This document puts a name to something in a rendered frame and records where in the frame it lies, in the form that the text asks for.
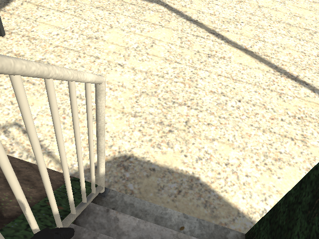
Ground stairs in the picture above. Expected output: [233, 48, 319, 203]
[68, 187, 245, 239]

